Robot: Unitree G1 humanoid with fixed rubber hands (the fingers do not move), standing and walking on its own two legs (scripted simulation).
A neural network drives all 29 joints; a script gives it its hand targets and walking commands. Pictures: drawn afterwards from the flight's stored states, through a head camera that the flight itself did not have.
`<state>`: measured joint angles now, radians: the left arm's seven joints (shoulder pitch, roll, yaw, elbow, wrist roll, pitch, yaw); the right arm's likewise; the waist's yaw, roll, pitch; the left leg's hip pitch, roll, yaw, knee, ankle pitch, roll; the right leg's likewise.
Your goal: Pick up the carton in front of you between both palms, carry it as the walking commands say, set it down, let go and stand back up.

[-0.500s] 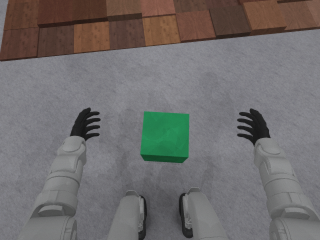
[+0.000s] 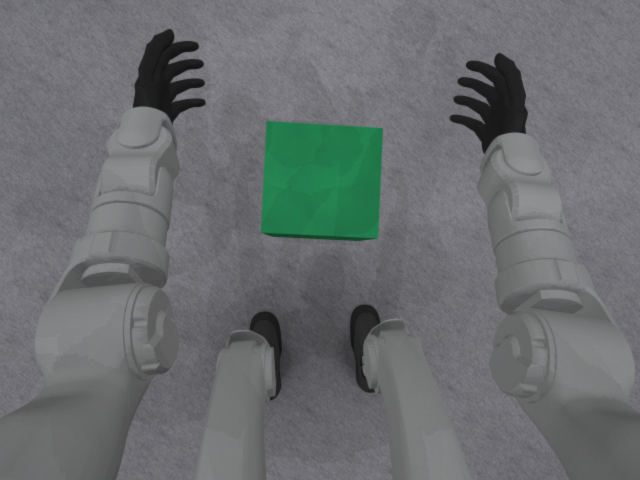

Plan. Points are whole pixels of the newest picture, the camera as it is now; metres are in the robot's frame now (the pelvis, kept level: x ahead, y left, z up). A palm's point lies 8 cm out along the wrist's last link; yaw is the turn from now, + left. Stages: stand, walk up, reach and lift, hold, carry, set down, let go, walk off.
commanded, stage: reach and lift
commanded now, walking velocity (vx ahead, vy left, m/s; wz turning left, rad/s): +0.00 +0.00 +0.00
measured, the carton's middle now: (319, 190) +0.48 -0.03 -0.50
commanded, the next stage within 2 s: none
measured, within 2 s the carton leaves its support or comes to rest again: leaves its support in 1.58 s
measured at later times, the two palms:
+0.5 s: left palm (211, 172) +0.50 +0.16 -0.35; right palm (432, 182) +0.46 -0.22 -0.35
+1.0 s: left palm (227, 180) +0.50 +0.15 -0.44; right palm (410, 183) +0.48 -0.20 -0.43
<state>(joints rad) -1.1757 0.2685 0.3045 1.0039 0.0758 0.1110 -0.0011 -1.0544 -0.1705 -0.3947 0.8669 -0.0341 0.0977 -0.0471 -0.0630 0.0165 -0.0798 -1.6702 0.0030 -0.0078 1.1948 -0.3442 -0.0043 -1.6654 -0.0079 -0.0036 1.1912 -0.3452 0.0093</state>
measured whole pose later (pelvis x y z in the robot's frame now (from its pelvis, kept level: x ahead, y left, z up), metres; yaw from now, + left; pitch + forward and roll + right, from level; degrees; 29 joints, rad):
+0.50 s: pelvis -0.04 +0.00 -0.20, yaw -1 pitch +45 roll -1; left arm -1.29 0.36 0.07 1.01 -0.18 0.09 0.12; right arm -1.20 -0.30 -0.18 0.94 0.21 0.07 -0.13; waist -0.05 0.01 0.12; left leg -2.24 0.00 -0.01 1.97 -0.52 0.00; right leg -2.23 0.00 0.01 1.96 -0.52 0.03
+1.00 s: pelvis -0.04 +0.00 -0.26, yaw -1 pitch +38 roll -1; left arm -1.42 0.39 -0.02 1.13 -0.26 0.03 0.12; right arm -1.37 -0.32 -0.07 1.12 0.30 0.00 -0.15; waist -0.05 -0.01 0.34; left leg -2.29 0.00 -0.03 2.20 -0.56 -0.02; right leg -2.29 0.01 0.00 2.19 -0.56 0.02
